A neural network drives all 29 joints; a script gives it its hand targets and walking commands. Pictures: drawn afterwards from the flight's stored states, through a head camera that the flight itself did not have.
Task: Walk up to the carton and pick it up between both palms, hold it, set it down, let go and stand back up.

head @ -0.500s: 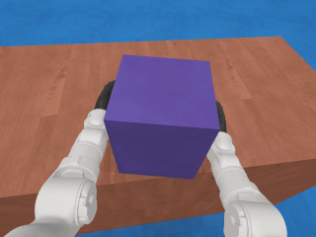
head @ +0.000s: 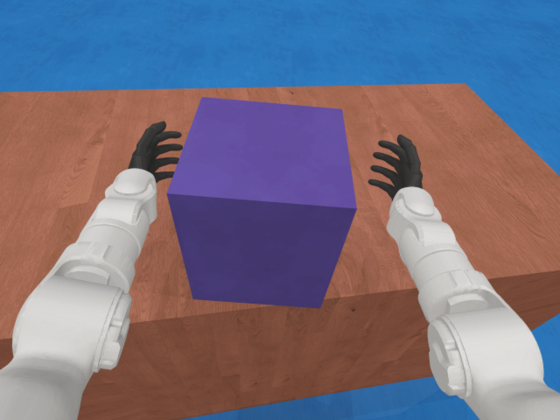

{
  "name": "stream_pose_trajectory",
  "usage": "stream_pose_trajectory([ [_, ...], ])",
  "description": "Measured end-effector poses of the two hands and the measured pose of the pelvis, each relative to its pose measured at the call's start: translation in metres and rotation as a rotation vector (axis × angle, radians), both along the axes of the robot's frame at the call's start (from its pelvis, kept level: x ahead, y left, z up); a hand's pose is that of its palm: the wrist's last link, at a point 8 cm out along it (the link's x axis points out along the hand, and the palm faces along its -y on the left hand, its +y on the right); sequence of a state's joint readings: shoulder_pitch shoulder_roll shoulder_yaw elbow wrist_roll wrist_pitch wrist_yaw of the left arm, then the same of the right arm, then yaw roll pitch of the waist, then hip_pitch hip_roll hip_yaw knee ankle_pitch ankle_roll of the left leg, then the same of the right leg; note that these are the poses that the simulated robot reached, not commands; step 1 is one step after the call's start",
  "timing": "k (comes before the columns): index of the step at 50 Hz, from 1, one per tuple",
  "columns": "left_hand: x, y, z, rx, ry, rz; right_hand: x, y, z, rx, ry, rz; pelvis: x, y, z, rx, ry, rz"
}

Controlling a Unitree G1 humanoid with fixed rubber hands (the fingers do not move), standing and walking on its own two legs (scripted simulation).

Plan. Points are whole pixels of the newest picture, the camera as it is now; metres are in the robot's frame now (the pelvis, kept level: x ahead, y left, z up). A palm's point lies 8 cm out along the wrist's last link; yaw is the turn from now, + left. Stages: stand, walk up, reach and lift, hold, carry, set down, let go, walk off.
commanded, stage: set down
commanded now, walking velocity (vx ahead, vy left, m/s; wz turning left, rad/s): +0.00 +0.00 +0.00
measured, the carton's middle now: (264, 208) +0.43 -0.03 +0.07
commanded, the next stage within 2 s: none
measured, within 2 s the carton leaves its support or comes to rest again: neither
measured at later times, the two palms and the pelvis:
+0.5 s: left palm (120, 112) +0.47 +0.15 +0.22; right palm (422, 132) +0.41 -0.22 +0.23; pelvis -0.01 +0.00 +0.00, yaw +0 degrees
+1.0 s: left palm (120, 147) +0.44 +0.15 +0.19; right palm (429, 178) +0.37 -0.23 +0.18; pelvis +0.00 +0.01 +0.01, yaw -1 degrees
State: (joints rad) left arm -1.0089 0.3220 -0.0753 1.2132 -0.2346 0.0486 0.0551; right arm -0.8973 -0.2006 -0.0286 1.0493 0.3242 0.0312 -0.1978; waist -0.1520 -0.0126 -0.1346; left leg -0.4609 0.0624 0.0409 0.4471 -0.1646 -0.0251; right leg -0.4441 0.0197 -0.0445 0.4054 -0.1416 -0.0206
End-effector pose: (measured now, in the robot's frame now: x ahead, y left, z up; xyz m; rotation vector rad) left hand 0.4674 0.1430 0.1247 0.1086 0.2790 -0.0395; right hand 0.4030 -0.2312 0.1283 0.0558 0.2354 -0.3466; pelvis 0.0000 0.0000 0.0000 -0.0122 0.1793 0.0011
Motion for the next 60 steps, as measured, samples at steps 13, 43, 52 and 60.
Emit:
stream_pose_trajectory([
  [13,0.004,-0.012,0.06,-0.026,-0.025,-0.014,0.004,0.012,0.062,0.007,-0.014,0.008,-0.017,0.001,-0.001,0.005,-0.01,0.001],
  [43,-0.01,0.01,0.089,0.021,-0.012,-0.044,-0.013,-0.001,0.072,0.043,-0.026,0.033,-0.002,0.01,0.008,0.001,-0.18,0.0],
  [52,-0.032,0.015,0.064,-0.009,0.006,-0.037,-0.036,-0.002,0.047,0.036,-0.035,0.053,-0.005,0.007,0.008,0.004,-0.212,-0.018],
  [60,-0.056,0.033,0.051,-0.031,0.002,-0.013,-0.057,0.0,0.038,0.035,-0.045,0.044,-0.009,0.004,0.008,0.006,-0.222,-0.015],
])
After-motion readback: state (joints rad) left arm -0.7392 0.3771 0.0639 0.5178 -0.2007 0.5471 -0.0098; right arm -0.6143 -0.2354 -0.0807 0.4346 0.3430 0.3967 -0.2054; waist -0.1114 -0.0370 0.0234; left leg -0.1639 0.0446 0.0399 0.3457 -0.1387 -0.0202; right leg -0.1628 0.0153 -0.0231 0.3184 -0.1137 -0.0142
